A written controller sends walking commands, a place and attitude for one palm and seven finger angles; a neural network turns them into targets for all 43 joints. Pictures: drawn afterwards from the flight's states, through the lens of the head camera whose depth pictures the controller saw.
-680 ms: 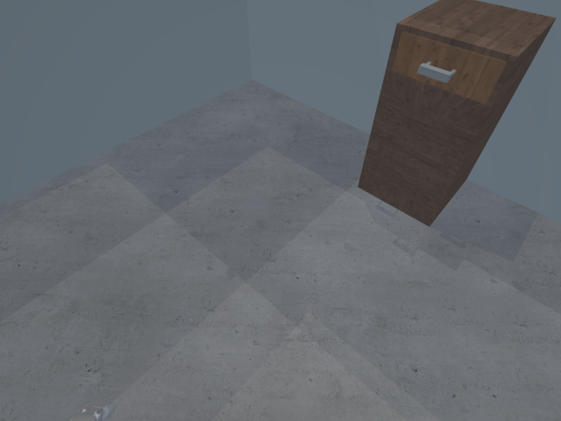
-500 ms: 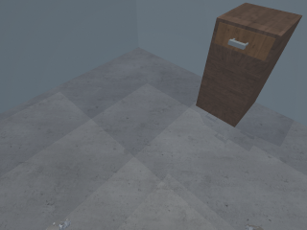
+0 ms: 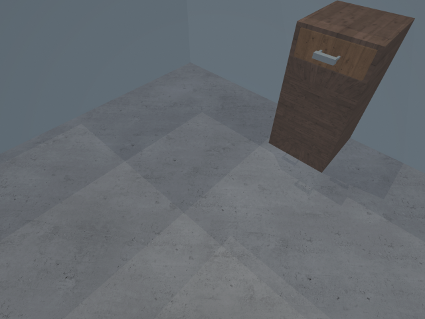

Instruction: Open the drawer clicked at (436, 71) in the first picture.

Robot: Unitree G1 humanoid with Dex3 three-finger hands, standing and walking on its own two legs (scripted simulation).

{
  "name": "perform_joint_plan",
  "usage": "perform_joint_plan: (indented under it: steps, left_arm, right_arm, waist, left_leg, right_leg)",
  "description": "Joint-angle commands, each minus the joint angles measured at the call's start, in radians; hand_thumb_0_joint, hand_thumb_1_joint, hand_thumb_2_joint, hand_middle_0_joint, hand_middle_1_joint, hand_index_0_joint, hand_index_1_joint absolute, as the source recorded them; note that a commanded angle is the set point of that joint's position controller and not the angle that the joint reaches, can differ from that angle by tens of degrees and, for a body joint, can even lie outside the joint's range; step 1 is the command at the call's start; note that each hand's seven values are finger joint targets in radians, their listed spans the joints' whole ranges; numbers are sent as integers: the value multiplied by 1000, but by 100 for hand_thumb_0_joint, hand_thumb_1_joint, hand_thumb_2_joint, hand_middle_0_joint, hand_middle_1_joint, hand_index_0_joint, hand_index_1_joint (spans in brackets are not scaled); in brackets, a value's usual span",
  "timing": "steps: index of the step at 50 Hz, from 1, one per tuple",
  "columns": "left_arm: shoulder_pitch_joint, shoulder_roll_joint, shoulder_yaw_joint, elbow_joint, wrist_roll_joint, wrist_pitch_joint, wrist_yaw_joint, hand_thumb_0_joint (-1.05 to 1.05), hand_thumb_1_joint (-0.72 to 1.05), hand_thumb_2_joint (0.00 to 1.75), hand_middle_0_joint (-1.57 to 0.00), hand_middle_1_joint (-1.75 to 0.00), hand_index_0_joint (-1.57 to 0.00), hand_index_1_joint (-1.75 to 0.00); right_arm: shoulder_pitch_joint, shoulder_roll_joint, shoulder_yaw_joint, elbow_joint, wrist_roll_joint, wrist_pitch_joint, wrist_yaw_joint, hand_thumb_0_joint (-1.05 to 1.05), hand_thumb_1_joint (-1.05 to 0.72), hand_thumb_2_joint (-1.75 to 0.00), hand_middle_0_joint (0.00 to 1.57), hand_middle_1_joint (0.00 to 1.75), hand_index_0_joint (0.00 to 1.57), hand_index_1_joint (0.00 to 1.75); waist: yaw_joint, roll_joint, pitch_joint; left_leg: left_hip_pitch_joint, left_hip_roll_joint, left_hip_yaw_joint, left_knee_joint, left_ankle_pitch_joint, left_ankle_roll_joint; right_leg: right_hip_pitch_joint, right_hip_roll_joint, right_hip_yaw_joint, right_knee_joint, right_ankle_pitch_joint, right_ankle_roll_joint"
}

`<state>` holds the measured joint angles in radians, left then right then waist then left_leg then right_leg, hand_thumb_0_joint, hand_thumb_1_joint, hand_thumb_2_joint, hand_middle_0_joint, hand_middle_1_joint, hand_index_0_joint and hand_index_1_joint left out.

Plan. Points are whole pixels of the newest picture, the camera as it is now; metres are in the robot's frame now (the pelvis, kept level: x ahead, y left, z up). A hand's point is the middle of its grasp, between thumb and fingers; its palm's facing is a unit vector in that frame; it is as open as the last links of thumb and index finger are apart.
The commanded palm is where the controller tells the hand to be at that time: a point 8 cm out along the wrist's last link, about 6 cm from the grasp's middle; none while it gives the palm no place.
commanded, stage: stand and wait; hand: left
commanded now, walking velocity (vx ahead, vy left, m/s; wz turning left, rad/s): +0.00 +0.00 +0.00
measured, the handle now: (326, 56) +1.23 -0.45 -0.07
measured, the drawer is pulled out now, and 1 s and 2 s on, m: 0.00 0.00 0.00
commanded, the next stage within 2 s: look at it before walking up in 0.24 s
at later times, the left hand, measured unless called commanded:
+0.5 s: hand out of the picture +0.07 +0.24 -0.15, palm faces -0.03 -0.94 -0.33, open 7.4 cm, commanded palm none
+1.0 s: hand out of the picture +0.07 +0.25 -0.15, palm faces -0.02 -0.94 -0.34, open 7.4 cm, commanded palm none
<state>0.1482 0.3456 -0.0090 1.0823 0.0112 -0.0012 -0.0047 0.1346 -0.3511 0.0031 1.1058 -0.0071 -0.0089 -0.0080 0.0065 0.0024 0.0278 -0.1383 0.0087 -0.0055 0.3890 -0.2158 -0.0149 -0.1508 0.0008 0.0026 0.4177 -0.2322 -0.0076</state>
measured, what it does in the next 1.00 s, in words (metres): stands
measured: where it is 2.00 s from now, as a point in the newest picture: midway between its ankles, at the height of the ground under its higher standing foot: (224, 315)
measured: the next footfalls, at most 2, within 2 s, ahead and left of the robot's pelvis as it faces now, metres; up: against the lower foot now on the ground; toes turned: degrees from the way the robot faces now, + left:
right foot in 1.52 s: +0.23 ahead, -0.15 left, +0.00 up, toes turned -15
left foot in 1.94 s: +0.44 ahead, +0.07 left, +0.00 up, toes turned +4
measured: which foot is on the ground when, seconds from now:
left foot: down 0.00-1.00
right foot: down 0.00-1.00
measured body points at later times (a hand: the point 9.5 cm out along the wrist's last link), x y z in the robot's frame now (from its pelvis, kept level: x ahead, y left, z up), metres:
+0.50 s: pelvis -0.01 +0.00 +0.00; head -0.01 +0.00 +0.45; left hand +0.07 +0.29 -0.13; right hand +0.07 -0.30 -0.13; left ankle +0.00 +0.13 -0.74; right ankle +0.00 -0.11 -0.74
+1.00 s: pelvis +0.00 +0.00 +0.00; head +0.00 +0.00 +0.45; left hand +0.07 +0.30 -0.13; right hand +0.08 -0.30 -0.13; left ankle +0.00 +0.13 -0.74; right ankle +0.00 -0.11 -0.74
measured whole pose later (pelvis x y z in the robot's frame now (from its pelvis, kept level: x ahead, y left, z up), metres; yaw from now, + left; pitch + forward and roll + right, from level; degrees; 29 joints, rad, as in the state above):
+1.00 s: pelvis +0.00 +0.00 +0.00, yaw +0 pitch -2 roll +0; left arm 0.13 0.34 -0.01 1.09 0.01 -0.01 0.00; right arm 0.11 -0.34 0.01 1.12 0.00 -0.02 -0.01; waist 0.01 0.00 0.03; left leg -0.12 0.01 -0.01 0.35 -0.19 -0.02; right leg -0.13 0.00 0.00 0.38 -0.21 -0.01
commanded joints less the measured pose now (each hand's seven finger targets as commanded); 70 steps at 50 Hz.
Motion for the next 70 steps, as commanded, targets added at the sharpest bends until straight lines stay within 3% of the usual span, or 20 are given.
perform_joint_plan:
  steps: [1,10,39,48,50,52,54,56,59,61,62,63,64,65,66,68,70]
  left_arm:
    - [-60,210,45,-68,-3,-25,15,0,90,90,-20,-30,-20,-30]
    - [-60,207,45,-62,-1,-24,14,0,90,90,-20,-30,-20,-30]
    - [-54,206,44,-56,-1,-28,15,0,90,90,-20,-30,-20,-30]
    - [-53,208,44,-55,0,-29,15,0,90,90,-20,-30,-20,-30]
    - [23,80,17,-21,-1,-9,19,0,90,90,-20,-30,-20,-30]
    - [62,85,22,-19,7,4,11,0,90,90,-20,-30,-20,-30]
    - [88,92,35,-28,11,8,1,0,90,90,-20,-30,-20,-30]
    - [124,91,45,-36,10,5,-3,0,90,90,-20,-30,-20,-30]
    - [161,67,57,-43,6,-9,-4,0,90,90,-20,-30,-20,-30]
    - [161,42,61,-50,7,-17,-4,0,90,90,-20,-30,-20,-30]
    - [135,11,60,-64,8,-19,-6,0,90,90,-20,-30,-20,-30]
    - [90,-36,55,-89,9,-24,-9,0,90,90,-20,-30,-20,-30]
    - [12,-50,50,-130,10,-38,-5,0,90,90,-20,-30,-20,-30]
    - [-30,-44,56,-142,10,-44,-5,0,90,90,-20,-30,-20,-30]
    - [-41,-48,58,-141,10,-47,-10,0,90,90,-20,-30,-20,-30]
    - [-27,-90,60,-137,8,-39,-22,0,90,90,-20,-30,-20,-30]
    - [-4,-125,60,-128,7,-32,-34,0,90,90,-20,-30,-20,-30]
  right_arm:
    - [-62,-196,-37,-69,-2,-25,-7,0,-90,-90,20,30,20,30]
    - [-56,-194,-36,-56,-4,-25,-5,0,-90,-90,20,30,20,30]
    - [-69,-198,-36,-55,-1,-28,-7,0,-90,-90,20,30,20,30]
    - [-73,-197,-36,-54,0,-26,-6,0,-90,-90,20,30,20,30]
    - [-4,-64,-4,-23,-9,-7,-1,0,-90,-90,20,30,20,30]
    - [31,-58,-10,-19,-15,2,4,0,-90,-90,20,30,20,30]
    - [48,-58,-16,-31,-20,3,6,0,-90,-90,20,30,20,30]
    - [71,-49,-21,-40,-19,-4,7,0,-90,-90,20,30,20,30]
    - [126,-22,-27,-46,-15,-25,3,0,-90,-90,20,30,20,30]
    - [176,-20,-35,-37,-13,-35,1,0,-90,-90,20,30,20,30]
    - [235,-33,-42,-22,-14,-42,-3,0,-90,-90,20,30,20,30]
    - [333,-65,-56,6,-18,-50,-10,0,-90,-90,20,30,20,30]
    - [421,-59,-61,30,-20,-59,-19,0,-90,-90,20,30,20,30]
    - [447,-28,-54,41,-17,-65,-26,0,-90,-90,20,30,20,30]
    - [437,-6,-52,38,-16,-68,-27,0,-90,-90,20,30,20,30]
    - [383,2,-54,28,-23,-74,-30,0,-90,-90,20,30,20,30]
    - [341,10,-55,26,-25,-75,-29,0,-90,-90,20,30,20,30]
  waist:
    - [-5,-15,-56]
    - [-3,-17,-31]
    - [-3,-5,-67]
    - [-3,-9,-49]
    - [-4,-22,-68]
    - [2,-43,1]
    - [5,-74,80]
    - [6,-82,100]
    - [-8,-78,95]
    - [-28,-15,93]
    - [-57,93,111]
    - [-92,233,120]
    - [-123,251,148]
    - [-123,169,167]
    - [-111,107,159]
    - [-72,121,145]
    - [-41,140,136]
  left_leg:
    - [-3,104,-90,-65,112,44]
    - [-20,102,-93,-79,70,42]
    - [30,113,-91,-80,165,41]
    - [28,112,-90,-87,161,39]
    - [32,100,-56,-62,30,17]
    - [-36,81,-37,-40,-190,20]
    - [-116,65,-24,-8,-292,22]
    - [-154,59,-6,49,-314,28]
    - [-130,63,13,101,-239,38]
    - [-74,101,-30,73,-250,58]
    - [4,166,-119,-11,-253,93]
    - [126,291,-291,-132,-201,159]
    - [259,383,-393,-176,21,226]
    - [275,419,-373,-151,220,257]
    - [272,418,-319,-128,310,257]
    - [200,374,-195,-143,261,218]
    - [85,302,-62,-154,187,167]
  right_leg:
    - [2,-120,113,-89,108,-30]
    - [-20,-120,120,-110,36,-28]
    - [13,-122,108,-100,170,-26]
    - [13,-125,104,-112,169,-24]
    - [5,-117,112,-115,-4,-10]
    - [-52,-108,148,-132,-247,-24]
    - [-100,-106,197,-143,-368,-48]
    - [-108,-115,231,-138,-410,-76]
    - [-119,-120,246,-82,-318,-106]
    - [-180,-79,199,19,-252,-99]
    - [-282,-24,127,156,-214,-77]
    - [-423,42,-14,385,-170,-43]
    - [-612,16,-25,542,-289,-28]
    - [-660,-47,11,619,-296,-26]
    - [-653,-81,15,622,-292,-26]
    - [-567,-110,-12,544,-261,-22]
    - [-406,-95,-83,391,-184,-20]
